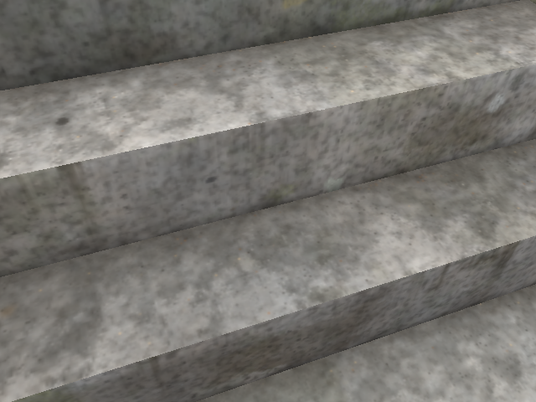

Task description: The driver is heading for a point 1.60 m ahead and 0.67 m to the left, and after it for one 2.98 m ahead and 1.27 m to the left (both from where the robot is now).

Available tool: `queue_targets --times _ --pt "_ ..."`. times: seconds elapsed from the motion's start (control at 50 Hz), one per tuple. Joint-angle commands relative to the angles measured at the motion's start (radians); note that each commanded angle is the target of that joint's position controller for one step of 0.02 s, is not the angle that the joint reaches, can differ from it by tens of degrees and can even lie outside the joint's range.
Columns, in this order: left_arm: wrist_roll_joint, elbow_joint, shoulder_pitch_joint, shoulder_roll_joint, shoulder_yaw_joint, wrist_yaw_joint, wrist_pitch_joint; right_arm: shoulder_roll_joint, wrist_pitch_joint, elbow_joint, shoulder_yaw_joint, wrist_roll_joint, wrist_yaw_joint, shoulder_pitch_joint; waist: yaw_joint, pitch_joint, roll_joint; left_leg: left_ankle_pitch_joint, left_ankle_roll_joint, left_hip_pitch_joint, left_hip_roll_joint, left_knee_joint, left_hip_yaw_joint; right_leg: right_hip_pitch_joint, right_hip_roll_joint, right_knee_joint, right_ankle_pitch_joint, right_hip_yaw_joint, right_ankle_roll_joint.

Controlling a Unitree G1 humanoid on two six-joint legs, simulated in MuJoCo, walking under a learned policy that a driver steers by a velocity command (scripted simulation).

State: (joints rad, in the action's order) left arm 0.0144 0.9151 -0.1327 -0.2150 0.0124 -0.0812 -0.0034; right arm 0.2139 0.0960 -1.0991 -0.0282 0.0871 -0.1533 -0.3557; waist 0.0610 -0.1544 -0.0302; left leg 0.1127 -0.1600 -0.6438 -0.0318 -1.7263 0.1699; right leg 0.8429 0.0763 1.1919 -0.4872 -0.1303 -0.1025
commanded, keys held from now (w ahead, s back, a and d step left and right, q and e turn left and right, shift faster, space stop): w+q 1.00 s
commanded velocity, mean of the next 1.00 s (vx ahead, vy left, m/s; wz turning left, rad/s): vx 0.50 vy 0.00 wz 0.40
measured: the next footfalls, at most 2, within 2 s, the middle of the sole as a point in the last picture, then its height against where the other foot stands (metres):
left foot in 0.32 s outside the picture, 0.21 m higher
right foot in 0.84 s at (316, 256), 0.21 m higher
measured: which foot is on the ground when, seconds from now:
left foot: up 0.00-0.30, down 0.32-0.88, up 0.90-1.00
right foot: down 0.00-0.40, up 0.42-0.82, down 0.84-1.00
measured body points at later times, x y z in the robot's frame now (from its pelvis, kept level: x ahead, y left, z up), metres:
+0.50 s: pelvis +0.21 +0.06 +0.22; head +0.19 +0.08 +0.67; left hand +0.26 +0.33 +0.07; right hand +0.31 -0.18 +0.10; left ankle +0.20 +0.15 -0.42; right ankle +0.14 -0.09 -0.36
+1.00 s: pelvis +0.46 +0.05 +0.44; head +0.43 +0.05 +0.88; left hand +0.56 +0.32 +0.33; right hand +0.61 -0.16 +0.30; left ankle +0.33 +0.14 -0.08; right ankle +0.57 -0.02 -0.21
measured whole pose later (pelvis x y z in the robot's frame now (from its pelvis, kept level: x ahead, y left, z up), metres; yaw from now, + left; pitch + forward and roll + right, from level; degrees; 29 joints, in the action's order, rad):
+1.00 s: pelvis +0.46 +0.05 +0.44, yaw +24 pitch +5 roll -3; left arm 0.01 0.94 -0.01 -0.12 -0.01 0.02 -0.05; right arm 0.21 0.10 -0.97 -0.07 0.06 -0.06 -0.32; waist -0.04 -0.17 -0.05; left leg 0.06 -0.17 -0.72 0.10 -1.77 0.15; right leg 0.73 -0.07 1.13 -0.48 -0.18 -0.04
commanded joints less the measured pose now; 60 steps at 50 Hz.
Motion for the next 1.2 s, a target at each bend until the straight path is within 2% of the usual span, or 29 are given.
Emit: queue_targets --times 0.02,0.06,0.08,0.1,0.12,0.16,0.24,0.34,0.36,0.4,0.42,0.44,0.54,0.6,0.7,0.74,0.78,0.8,0.84,0.86,0.88,0.9,0.92,0.94,1.0,1.02,1.1,1.14,1.2 --pt "0.015 0.139 -0.118 0.03 -0.038 0.045 -0.061 -0.125 0.043 0.324 0.039 -0.048 0.147 0.237 -0.101 -0.002 0.048 -0.141 -0.001 -0.435 0.059 -0.507 0.029 -0.472 -0.243 -0.706 0.018 0.544 -0.046" --pt "0.056 0.109 -0.023 0.049 -0.003 -0.024 -0.046 -0.06 -0.042 0.122 0.025 -0.053 0.069 0.059 -0.113 0.183 0.006 -0.095 -0.078 -0.639 0.057 -0.612 0.118 -0.295 -0.294 -0.812 0.124 0.55 -0.156" --pt "0.03 0.196 -0.103 0.059 -0.015 0.024 -0.106 -0.152 -0.027 0.298 0.051 -0.077 0.178 0.177 -0.154 0.135 0.088 -0.256 -0.006 -0.57 0.109 -0.704 -0.016 -0.315 -0.271 -0.817 0.124 0.383 -0.079" --pt "0.03 0.247 -0.161 0.074 0.009 0.04 -0.137 -0.168 -0.023 0.322 0.064 -0.096 0.219 0.203 -0.148 0.166 0.046 -0.274 0.003 -0.624 0.095 -0.753 -0.044 -0.298 -0.272 -0.855 0.174 0.333 -0.056" --pt "0.11 0.183 -0.121 0.079 0.024 0.006 -0.095 -0.062 -0.053 0.234 0.053 -0.076 0.084 0.185 -0.157 0.176 0.072 -0.239 -0.133 -0.746 0.082 -0.874 0.01 -0.336 -0.267 -0.866 0.182 0.339 -0.103" --pt "0.163 0.143 -0.087 -0.026 0.018 -0.02 -0.074 -0.004 -0.059 0.297 0.043 -0.058 0.036 0.231 -0.206 0.16 0.002 -0.048 -0.15 -0.703 0.06 -0.65 -0.047 -0.254 -0.237 -0.88 0.202 0.182 -0.065" --pt "0.125 0.095 -0.135 -0.096 0.029 -0.028 -0.053 0.073 -0.109 0.357 0.05 -0.116 0.046 0.366 -0.168 0.086 0.09 -0.173 -0.072 -0.35 0.029 -0.171 -0.259 -0.219 -0.288 -1.145 0.678 0.007 -0.16" --pt "0.047 0.15 -0.269 -0.318 -0.06 -0.063 -0.069 0.057 -0.172 0.432 0.05 -0.076 0.022 0.307 -0.147 -0.082 0.329 -0.748 0.078 -0.32 0.252 0.511 -0.452 -0.985 -0.459 -0.773 2.155 0.019 -0.344" --pt "0.112 0.146 -0.325 -0.25 -0.045 -0.083 -0.06 0.103 -0.182 0.395 0.037 -0.065 0.034 0.245 -0.094 -0.159 0.231 -0.617 0.022 -0.262 0.272 0.576 -0.328 -1.023 -0.404 -0.606 2.248 -0.007 -0.316" --pt "0.135 0.182 -0.332 -0.19 -0.055 -0.105 -0.032 0.126 -0.175 0.27 0.009 -0.068 0.066 -0.045 -0.161 -0.14 0.107 -0.531 -0.092 0.076 0.192 0.82 0.067 -0.549 -0.326 -0.333 1.794 0.075 -0.29" --pt "0.102 0.189 -0.251 -0.107 -0.053 -0.113 -0.002 0.133 -0.151 0.245 0.003 -0.03 0.066 -0.116 -0.201 -0.047 -0.128 -0.609 -0.217 0.109 0.045 1.052 0.442 -0.205 -0.147 0.043 0.843 0.124 -0.155" --pt "0.045 0.17 -0.181 -0.051 -0.029 -0.083 -0.002 0.1 -0.117 0.186 0.005 -0.038 0.07 -0.226 -0.238 -0.027 -0.169 -0.738 -0.222 0.184 0.009 1.058 0.526 0.026 -0.099 0.404 0.691 0.277 -0.123" --pt "0.075 -0.023 0.149 -0.036 -0.001 0.029 -0.036 -0.081 -0.026 -0.022 0.065 -0.042 0.072 -0.069 -0.077 0.067 -0.017 -0.429 -0.112 0.303 0.029 1.1 0.371 0.536 -0.033 0.871 0.279 0.34 -0.138" --pt "0.038 -0.099 0.224 -0.082 0.001 0.057 -0.035 0.006 0.007 0.036 0.046 -0.038 0.069 0.075 -0.024 0.038 0.069 -0.218 -0.067 0.081 0.056 1.242 0.195 0.29 -0.114 0.597 0.301 0.142 -0.083" --pt "0.049 -0.189 0.375 -0.01 0.044 0.048 -0.029 -0.065 0.021 -0.176 0.059 0.017 0.111 -0.421 -0.166 0.146 -0.069 -0.276 -0.117 0.619 -0.125 1.231 0.45 0.938 -0.103 1.135 -0.028 0.28 -0.126" --pt "0.032 -0.269 0.559 -0.012 0.043 0.06 -0.036 -0.06 0.025 -0.174 0.061 0.029 0.088 -0.414 -0.186 0.141 0.032 -0.334 -0.072 0.504 -0.055 1.287 0.383 0.797 -0.146 0.783 0.035 0.177 -0.115" --pt "0.04 -0.405 0.767 0.058 0.067 0.059 0.002 -0.021 0.013 -0.046 0.034 -0.052 0.054 -0.171 -0.106 0.184 0.007 -0.306 -0.12 -0.129 -0.077 1.678 0.305 0.119 -0.154 0.315 -0.121 0.01 -0.06" --pt "0.012 -0.443 0.808 0.138 0.085 0.031 0.032 0.009 0.012 -0.082 0.027 -0.051 0.048 -0.239 -0.099 0.137 -0.117 -0.046 -0.175 -0.384 -0.118 1.752 0.383 -0.258 -0.113 0.332 0.059 -0.016 -0.002" --pt "-0.022 -0.307 0.392 -0.039 0.006 0.007 0.021 0.18 0.055 0.021 -0.023 -0.099 0.029 -0.048 0.115 -0.022 -0.201 1.341 -0.111 0.07 -0.156 1.441 0.253 -0.349 0.035 0.2 0.123 -0.044 0.029" --pt "-0.005 -0.226 0.132 -0.126 -0.026 0.021 0.014 0.157 0.07 0.022 -0.049 -0.076 0.006 -0.068 0.138 -0.228 -0.046 1.398 -0.049 0.202 -0.101 1.089 0.201 -0.56 -0.036 -0.059 0.381 0.19 -0.075" --pt "0.023 -0.149 -0.091 -0.132 -0.032 0.031 0.015 -0.007 0.068 0.01 -0.016 -0.009 -0.013 -0.239 0.106 -0.473 0.211 0.852 -0.046 -0.05 0.043 0.802 0.218 -0.938 -0.234 -0.339 0.378 0.631 -0.249" --pt "0.077 -0.092 -0.222 -0.177 -0.046 0.016 0.05 -0.064 0.031 -0.107 -0.031 0.012 -0.035 -0.267 0.151 -0.299 0.388 -0.035 -0.002 -0.233 0.183 0.344 0.208 -0.808 -0.414 -0.73 -0.135 1.073 -0.321" --pt "0.069 -0.05 -0.209 -0.217 -0.061 0.031 0.036 -0.029 0.009 -0.107 -0.045 -0.036 -0.037 -0.148 0.168 -0.035 0.263 0.032 -0.013 -0.38 0.148 -0.104 0.189 -0.549 -0.387 -0.832 -0.659 1.108 -0.246" --pt "-0.052 0.031 -0.077 -0.105 -0.084 0.1 -0.012 -0.007 0.05 0.212 -0.058 -0.023 0.085 0.112 0.001 -0.031 0.082 0.031 0.005 -0.27 0.088 -0.154 -0.014 -0.519 -0.409 -0.676 -0.669 0.945 -0.171" --pt "0.016 0.184 -0.003 0.164 -0.019 0.135 -0.09 -0.189 0.0 0.328 0.008 -0.044 0.141 0.163 -0.17 0.189 0.074 -0.114 -0.033 -0.429 0.081 -0.4 0.007 -0.245 -0.374 -0.669 -0.318 0.467 -0.012" --pt "0.062 0.079 0.156 0.198 0.016 0.079 -0.064 -0.127 -0.062 0.151 0.015 -0.128 0.053 0.067 -0.107 0.108 -0.012 -0.046 -0.143 -0.535 0.049 -0.319 0.136 -0.275 -0.34 -0.771 -0.021 0.366 -0.055" --pt "0.068 0.104 0.092 0.074 -0.018 0.032 -0.061 -0.094 -0.068 0.217 0.029 -0.11 0.02 0.111 -0.141 0.023 0.04 -0.191 -0.171 -0.617 0.053 -0.573 -0.006 -0.388 -0.356 -0.924 0.305 0.15 -0.129" --pt "0.115 0.193 -0.072 0.089 0.003 0.025 -0.062 -0.091 -0.072 0.243 0.043 -0.113 0.02 0.21 -0.112 0.079 -0.031 -0.135 -0.217 -0.887 0.048 -0.673 0.028 -0.532 -0.374 -0.942 0.209 0.118 -0.1" --pt "0.116 0.269 -0.263 0.096 0.035 0.022 -0.079 -0.073 -0.09 0.273 0.06 -0.086 0.033 0.334 -0.083 0.053 0.023 -0.11 -0.235 -1.083 0.022 -0.72 -0.012 -0.725 -0.354 -0.954 0.23 0.043 -0.095"
Over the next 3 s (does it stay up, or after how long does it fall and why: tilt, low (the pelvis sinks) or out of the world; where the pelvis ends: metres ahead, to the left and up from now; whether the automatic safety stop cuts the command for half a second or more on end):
stays up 1.29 0.42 1.22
